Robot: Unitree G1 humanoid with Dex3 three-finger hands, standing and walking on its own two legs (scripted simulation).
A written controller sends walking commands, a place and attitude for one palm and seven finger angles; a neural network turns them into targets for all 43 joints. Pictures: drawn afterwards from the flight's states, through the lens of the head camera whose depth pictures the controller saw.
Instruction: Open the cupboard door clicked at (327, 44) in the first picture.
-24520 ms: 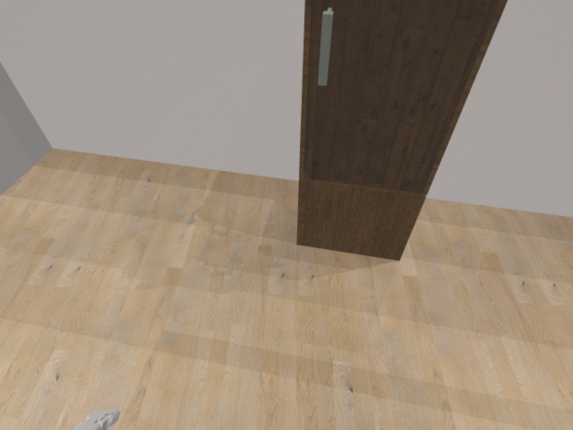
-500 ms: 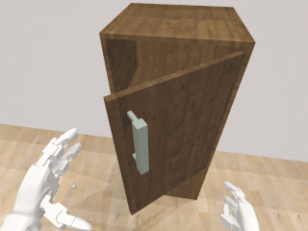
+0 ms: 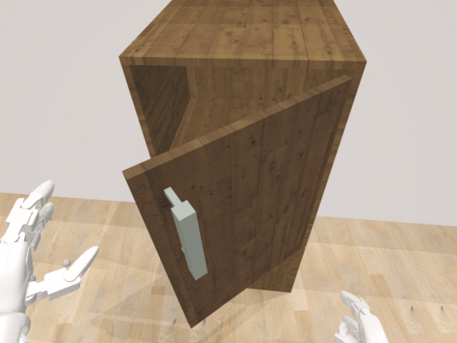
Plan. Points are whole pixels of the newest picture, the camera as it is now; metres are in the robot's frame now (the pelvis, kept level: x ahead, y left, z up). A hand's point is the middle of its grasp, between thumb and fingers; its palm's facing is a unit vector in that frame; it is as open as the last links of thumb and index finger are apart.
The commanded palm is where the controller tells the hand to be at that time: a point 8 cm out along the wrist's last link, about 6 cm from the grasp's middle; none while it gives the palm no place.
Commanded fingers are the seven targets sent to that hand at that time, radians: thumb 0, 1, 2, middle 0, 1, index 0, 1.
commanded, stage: draw the hand back to the body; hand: left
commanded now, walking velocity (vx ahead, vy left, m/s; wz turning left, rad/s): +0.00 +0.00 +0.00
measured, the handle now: (185, 235) +0.25 +0.10 +0.12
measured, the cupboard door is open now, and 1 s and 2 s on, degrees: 41 41 41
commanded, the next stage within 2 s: step back with the hand held close in 0.54 s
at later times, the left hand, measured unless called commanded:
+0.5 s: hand (74, 250) +0.19 +0.23 +0.15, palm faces +0.41 -0.81 -0.41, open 7.4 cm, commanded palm +0.14 +0.28 +0.17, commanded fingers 0.00 0.90 0.90 -0.20 -0.30 -0.20 -0.30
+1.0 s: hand (66, 271) +0.17 +0.24 +0.13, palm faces +0.28 -0.83 -0.49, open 7.4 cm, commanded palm +0.11 +0.29 +0.17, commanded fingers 0.00 0.90 0.90 -0.20 -0.30 -0.20 -0.30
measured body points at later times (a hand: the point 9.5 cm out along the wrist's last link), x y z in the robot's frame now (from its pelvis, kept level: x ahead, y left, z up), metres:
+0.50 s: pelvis +0.01 -0.02 +0.00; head -0.01 -0.05 +0.45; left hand +0.16 +0.27 +0.17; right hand +0.20 -0.24 -0.09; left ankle -0.01 +0.07 -0.74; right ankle -0.03 -0.10 -0.74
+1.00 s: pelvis -0.04 +0.00 +0.00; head -0.02 -0.01 +0.45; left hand +0.15 +0.28 +0.16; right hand +0.13 -0.26 -0.09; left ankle -0.01 +0.07 -0.74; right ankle -0.03 -0.10 -0.74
